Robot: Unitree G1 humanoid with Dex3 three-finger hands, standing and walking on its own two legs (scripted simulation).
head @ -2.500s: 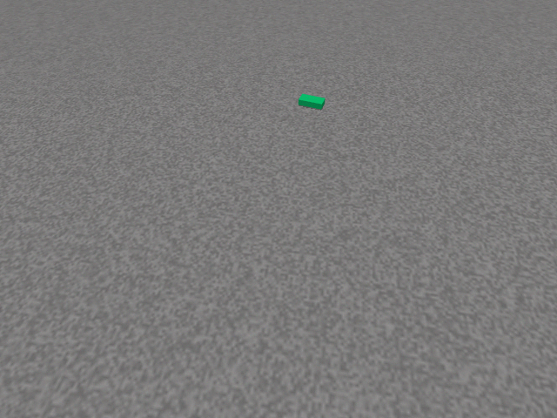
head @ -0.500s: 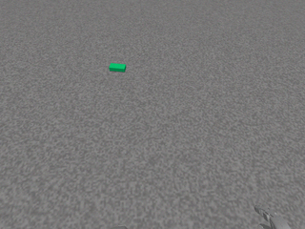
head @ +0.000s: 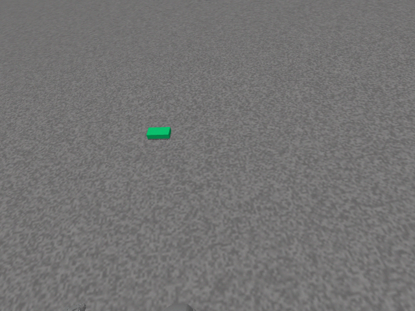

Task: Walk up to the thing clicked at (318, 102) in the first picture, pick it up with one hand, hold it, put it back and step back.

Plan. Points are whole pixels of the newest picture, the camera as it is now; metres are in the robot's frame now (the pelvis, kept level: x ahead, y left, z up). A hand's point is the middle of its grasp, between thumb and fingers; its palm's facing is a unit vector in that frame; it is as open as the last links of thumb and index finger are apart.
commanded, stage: walk up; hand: left
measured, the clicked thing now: (159, 132) +1.35 +0.45 -0.75
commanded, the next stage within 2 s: none
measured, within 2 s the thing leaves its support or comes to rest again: neither
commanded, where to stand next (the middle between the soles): +0.95 +0.24 m, yaw -4 degrees
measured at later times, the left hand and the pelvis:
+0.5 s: hand (81, 243) +0.31 +0.36 -0.14, palm faces -0.08 -0.92 -0.38, open 7.4 cm; pelvis +0.24 +0.08 +0.01, yaw -2 degrees
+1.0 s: hand (91, 180) +0.50 +0.39 -0.12, palm faces -0.02 -0.90 -0.43, open 7.4 cm; pelvis +0.44 +0.10 +0.00, yaw -1 degrees
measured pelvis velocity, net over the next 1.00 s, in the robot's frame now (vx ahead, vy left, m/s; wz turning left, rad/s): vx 0.44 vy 0.10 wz -0.02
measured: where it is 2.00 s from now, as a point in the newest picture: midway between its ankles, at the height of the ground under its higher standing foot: (185, 199)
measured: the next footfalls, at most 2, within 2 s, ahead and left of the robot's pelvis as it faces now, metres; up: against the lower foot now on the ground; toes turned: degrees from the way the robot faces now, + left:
left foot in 0.24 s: +0.29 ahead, +0.19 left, +0.00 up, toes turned +6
right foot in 0.66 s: +0.48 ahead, -0.05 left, +0.00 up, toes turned -8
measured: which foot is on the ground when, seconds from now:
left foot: up 0.00-0.22, down 0.24-0.68, up 0.70-1.00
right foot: down 0.00-0.26, up 0.28-0.64, down 0.66-1.00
